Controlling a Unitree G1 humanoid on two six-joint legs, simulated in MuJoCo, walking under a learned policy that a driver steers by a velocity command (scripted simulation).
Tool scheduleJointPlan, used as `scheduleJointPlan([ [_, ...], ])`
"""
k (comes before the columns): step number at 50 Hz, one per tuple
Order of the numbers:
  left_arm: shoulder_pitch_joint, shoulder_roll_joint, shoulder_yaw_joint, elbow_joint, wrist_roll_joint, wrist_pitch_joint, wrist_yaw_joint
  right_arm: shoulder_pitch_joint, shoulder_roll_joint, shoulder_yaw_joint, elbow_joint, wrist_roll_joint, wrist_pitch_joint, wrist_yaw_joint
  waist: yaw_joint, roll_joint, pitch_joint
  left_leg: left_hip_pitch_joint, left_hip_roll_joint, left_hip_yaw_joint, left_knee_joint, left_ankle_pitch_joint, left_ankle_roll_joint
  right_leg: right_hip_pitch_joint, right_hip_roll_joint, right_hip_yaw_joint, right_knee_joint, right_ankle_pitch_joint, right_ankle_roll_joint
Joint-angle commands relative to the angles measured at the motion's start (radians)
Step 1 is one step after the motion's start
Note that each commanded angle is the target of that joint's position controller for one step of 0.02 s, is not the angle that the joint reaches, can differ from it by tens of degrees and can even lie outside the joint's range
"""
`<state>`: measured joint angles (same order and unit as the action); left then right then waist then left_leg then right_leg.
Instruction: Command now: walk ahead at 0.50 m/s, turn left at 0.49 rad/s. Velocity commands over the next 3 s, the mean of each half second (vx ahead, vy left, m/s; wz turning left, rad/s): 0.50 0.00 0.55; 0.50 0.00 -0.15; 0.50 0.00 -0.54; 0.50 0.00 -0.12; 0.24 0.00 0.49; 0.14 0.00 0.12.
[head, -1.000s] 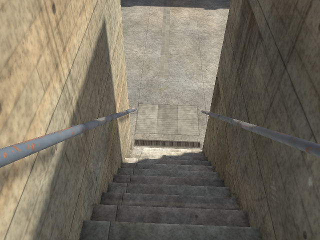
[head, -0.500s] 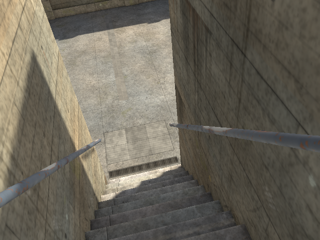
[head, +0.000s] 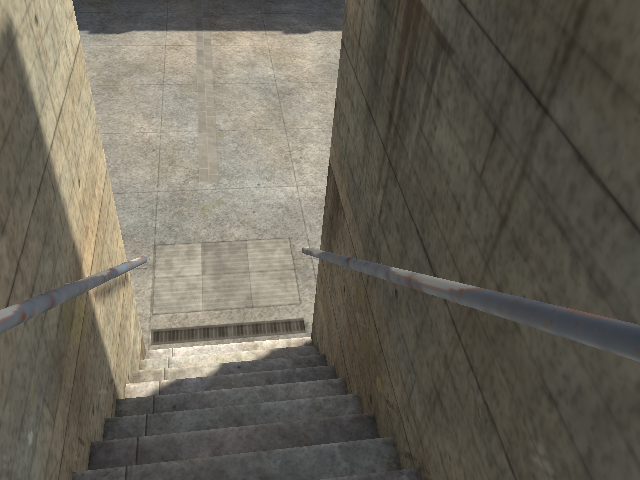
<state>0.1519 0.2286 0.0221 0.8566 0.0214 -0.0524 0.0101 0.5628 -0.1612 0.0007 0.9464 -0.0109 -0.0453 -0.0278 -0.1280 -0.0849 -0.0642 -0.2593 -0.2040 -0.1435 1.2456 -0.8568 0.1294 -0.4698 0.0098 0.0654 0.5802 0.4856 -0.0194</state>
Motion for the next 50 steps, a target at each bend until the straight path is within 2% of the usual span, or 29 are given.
scheduleJointPlan([
  [1,0.069,0.046,0.016,-0.052,-0.031,-0.028,0.015,0.02,-0.113,-0.027,-0.018,-0.035,0.033,-0.02,0.01,0.181,0.18,0.028,0.085,-0.231,0.011,0.861,0.1,0.082,-0.08,0.048,-0.55,-0.098,-0.011],
  [2,0.182,0.042,0.029,-0.005,-0.002,-0.025,0.007,0.024,-0.123,-0.026,0.027,-0.021,0.048,-0.023,0.048,0.161,0.144,-0.177,0.094,-0.197,0.216,0.961,0.096,0.395,-0.037,-0.11,-0.381,0.106,-0.003],
  [3,0.457,0.115,0.066,0.09,-0.011,-0.005,-0.001,-0.03,-0.145,-0.043,0.027,-0.01,0.037,0.007,0.185,0.065,0.018,-0.502,0.068,-0.168,0.566,0.497,0.077,0.807,-0.153,0.047,-0.255,0.169,-0.06],
  [4,0.508,0.169,0.06,0.077,-0.005,0.007,-0.024,0.161,-0.098,-0.046,-0.011,0.056,0.03,0.003,0.093,-0.147,-0.105,-0.81,0.01,-0.023,0.894,-0.163,0.013,1.152,-0.444,0.149,0.159,0.711,-0.136],
  [5,0.515,0.141,0.056,0.072,-0.03,0.012,-0.058,0.122,-0.103,-0.029,-0.022,0.031,0.031,-0.018,0.139,-0.111,-0.162,-0.924,0.102,0.028,0.893,-0.103,0.03,1.12,-0.469,0.14,0.204,0.512,-0.141],
  [7,0.427,0.092,0.044,0.038,-0.028,0.001,-0.05,-0.177,-0.148,-0.051,-0.045,-0.024,0.042,-0.019,0.194,0.111,0.013,-0.916,0.113,0.083,0.872,0.18,0.034,0.673,-0.335,0.098,0.036,0.074,-0.15],
  [8,0.468,0.172,0.055,0.062,-0.021,-0.01,-0.036,-0.173,-0.112,-0.046,-0.092,-0.026,0.051,-0.012,0.157,-0.101,0.041,-0.938,0.163,0.09,0.876,0.219,0.01,0.554,-0.465,0.246,0.041,-0.026,-0.266],
  [9,0.459,0.101,0.03,0.087,-0.008,-0.025,-0.035,-0.276,-0.108,-0.046,-0.123,-0.042,0.057,-0.011,0.149,-0.005,0.139,-1.025,0.192,-0.036,0.668,0.486,-0.019,0.452,-0.435,0.194,0.032,-0.148,-0.224],
  [10,0.441,0.109,0.025,0.089,-0.002,-0.037,-0.033,-0.342,-0.09,-0.044,-0.143,-0.064,0.066,-0.014,0.151,-0.063,0.218,-1.008,0.199,-0.027,0.589,0.536,-0.062,0.258,-0.461,0.257,-0.007,-0.325,-0.246],
  [11,0.254,0.0,-0.016,0.054,-0.012,-0.036,-0.015,-0.358,-0.092,-0.042,-0.157,-0.036,0.071,0.002,0.047,0.078,0.29,-0.701,0.185,-0.01,0.192,0.795,-0.12,-0.124,-0.319,0.057,-0.089,-0.498,-0.148],
  [13,0.218,0.088,-0.012,0.033,0.003,-0.063,-0.004,-0.144,-0.06,-0.054,-0.016,-0.037,0.071,0.02,-0.011,-0.038,0.169,-0.246,0.15,0.139,0.113,1.117,-0.126,-0.318,-0.281,-0.049,-0.046,-0.406,-0.119],
  [15,0.289,0.097,-0.003,0.089,-0.032,-0.084,0.009,-0.218,-0.066,-0.067,-0.02,-0.027,0.056,0.048,0.031,-0.059,0.169,-0.358,0.164,0.067,-0.075,1.418,-0.087,-0.142,-0.227,-0.09,0.064,-0.732,-0.067],
  [16,0.275,0.079,-0.009,0.09,-0.036,-0.079,0.019,-0.308,-0.046,-0.052,-0.049,-0.027,0.043,0.045,0.057,0.025,0.178,-0.339,0.173,0.04,-0.256,1.576,-0.08,-0.148,-0.214,-0.097,0.104,-0.984,-0.05],
  [22,0.439,0.082,-0.009,0.173,0.031,-0.031,0.036,-0.615,-0.078,-0.049,-0.171,0.012,0.012,0.04,0.291,-0.002,0.273,-0.347,0.241,0.151,-0.806,1.361,-0.05,0.184,-0.262,-0.107,0.354,-0.762,-0.121],
  [24,0.37,0.149,0.008,0.181,0.024,-0.028,0.034,-0.412,-0.125,-0.061,-0.107,0.002,0.03,0.044,0.176,-0.096,0.122,-0.07,0.279,0.139,-0.739,1.262,-0.03,0.156,-0.298,-0.088,0.523,-0.586,-0.115],
  [26,0.416,0.153,0.02,0.188,0.023,-0.007,0.024,-0.087,-0.187,-0.091,0.021,-0.002,0.022,0.049,0.056,0.071,0.097,0.24,0.222,0.162,-0.985,1.05,0.007,0.048,-0.188,-0.125,0.993,-0.475,-0.129],
  [27,0.455,0.109,0.027,0.204,0.029,-0.003,0.025,0.005,-0.241,-0.107,0.101,-0.01,0.024,0.049,0.042,0.34,0.105,0.471,0.321,0.098,-0.888,1.395,0.024,-0.214,-0.028,-0.162,1.386,-1.259,-0.121],
  [28,0.538,0.024,0.002,0.155,0.023,-0.007,0.009,0.056,-0.285,-0.1,0.113,-0.012,0.026,0.048,0.134,0.391,-0.071,0.756,0.461,-0.005,-0.388,1.806,0.06,-0.568,-0.033,-0.086,1.539,-1.522,-0.093],
  [29,0.464,0.084,0.002,0.124,0.022,-0.007,0.012,0.074,-0.253,-0.095,0.087,0.04,0.042,0.047,0.065,0.254,-0.153,0.749,0.512,-0.107,-0.479,1.454,0.089,-0.647,-0.059,-0.047,1.45,-1.436,-0.083],
  [30,0.388,0.086,0.009,0.129,0.04,-0.011,0.021,0.065,-0.258,-0.093,0.086,0.04,0.043,0.037,0.052,0.185,-0.062,0.576,0.522,-0.163,-0.598,1.137,0.1,-0.693,-0.044,-0.023,1.466,-1.34,-0.084],
  [31,0.334,0.042,-0.006,0.072,0.051,-0.016,0.018,0.076,-0.358,-0.119,0.103,0.053,0.041,0.013,0.057,0.34,-0.066,0.455,0.662,-0.426,-0.76,0.52,0.23,-0.767,-0.038,0.021,1.429,-1.269,-0.059],
  [32,0.183,0.103,0.01,0.049,0.059,-0.021,0.025,-0.028,-0.21,-0.07,0.075,0.021,0.026,0.007,0.063,0.115,0.078,0.263,0.596,-0.318,-0.784,0.334,0.164,-0.773,-0.058,0.154,1.138,-0.902,-0.035],
  [34,0.135,0.044,-0.008,0.018,0.043,0.004,0.019,-0.19,-0.101,-0.01,0.047,-0.008,0.009,-0.008,0.176,0.098,0.227,-0.25,0.512,-0.17,-0.781,0.423,0.1,-0.5,0.002,0.131,0.831,-0.597,0.034],
  [36,0.278,0.006,0.004,0.118,0.042,0.031,0.023,-0.156,-0.165,-0.023,0.05,-0.017,-0.018,-0.007,0.216,0.123,0.147,-0.343,0.505,-0.122,-0.708,0.652,0.067,-0.278,0.049,0.108,0.852,-0.421,0.049],
  [38,0.25,0.018,0.016,0.069,0.006,0.028,0.011,-0.258,-0.162,-0.022,0.035,0.025,-0.053,-0.015,0.264,0.198,0.155,-0.404,0.421,-0.021,-0.636,0.427,-0.003,-0.241,0.069,0.095,0.631,-0.075,0.037],
  [42,0.083,0.059,0.036,-0.006,0.04,0.057,-0.001,-0.146,-0.157,-0.031,0.087,0.041,-0.056,-0.008,0.169,0.193,0.252,-0.258,0.443,-0.066,-0.537,0.31,0.014,-0.381,0.047,0.16,0.501,-0.004,0.009],
  [47,-0.119,0.04,0.037,-0.048,0.032,0.031,-0.009,-0.047,-0.131,-0.034,0.07,0.006,-0.038,-0.041,0.054,0.15,0.267,-0.201,0.416,0.047,-0.32,0.406,0.012,-0.267,0.037,0.041,0.229,0.087,-0.003],
  [48,-0.15,0.045,0.038,-0.072,0.026,0.021,-0.022,-0.06,-0.107,-0.03,0.058,-0.007,-0.036,-0.039,0.038,0.177,0.277,-0.213,0.404,0.083,-0.263,0.439,0.004,-0.233,0.03,0.001,0.162,0.116,-0.016],
  [50,-0.046,0.054,0.039,-0.066,0.015,0.043,-0.022,-0.133,-0.179,-0.054,0.03,-0.029,-0.034,-0.037,0.097,0.295,0.169,-0.166,0.485,0.058,-0.145,0.638,0.027,-0.104,-0.021,-0.063,0.189,0.003,-0.039],
])
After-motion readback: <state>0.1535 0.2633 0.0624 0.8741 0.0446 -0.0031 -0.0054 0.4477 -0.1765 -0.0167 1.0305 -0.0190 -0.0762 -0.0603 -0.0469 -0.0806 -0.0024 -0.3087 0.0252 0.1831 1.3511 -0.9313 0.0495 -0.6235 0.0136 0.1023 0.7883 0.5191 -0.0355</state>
